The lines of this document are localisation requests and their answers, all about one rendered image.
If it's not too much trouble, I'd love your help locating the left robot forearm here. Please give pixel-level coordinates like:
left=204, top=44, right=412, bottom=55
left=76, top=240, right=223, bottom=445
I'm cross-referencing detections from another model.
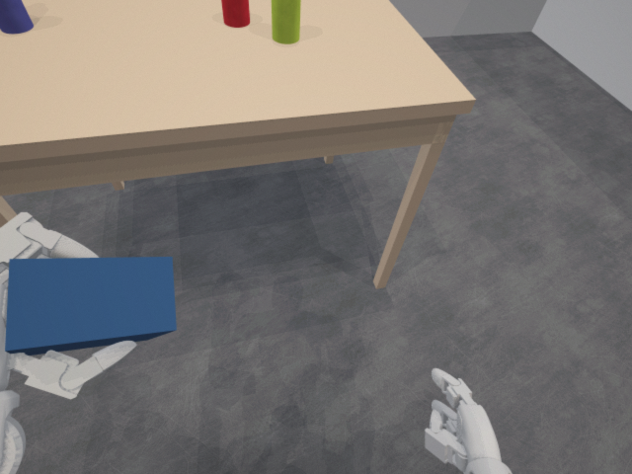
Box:
left=0, top=390, right=26, bottom=474

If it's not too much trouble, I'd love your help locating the table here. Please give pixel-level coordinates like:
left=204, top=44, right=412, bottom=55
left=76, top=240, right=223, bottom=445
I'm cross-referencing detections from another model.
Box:
left=0, top=0, right=476, bottom=289

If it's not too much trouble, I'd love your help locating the left robot hand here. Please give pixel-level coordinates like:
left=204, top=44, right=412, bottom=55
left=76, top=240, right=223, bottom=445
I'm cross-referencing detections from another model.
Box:
left=0, top=212, right=137, bottom=399

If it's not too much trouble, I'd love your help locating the sponge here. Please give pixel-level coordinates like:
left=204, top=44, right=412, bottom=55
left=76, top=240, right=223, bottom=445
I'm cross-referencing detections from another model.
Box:
left=5, top=257, right=177, bottom=356

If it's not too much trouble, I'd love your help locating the right robot hand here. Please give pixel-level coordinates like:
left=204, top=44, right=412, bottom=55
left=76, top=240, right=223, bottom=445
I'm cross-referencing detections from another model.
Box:
left=425, top=368, right=502, bottom=474

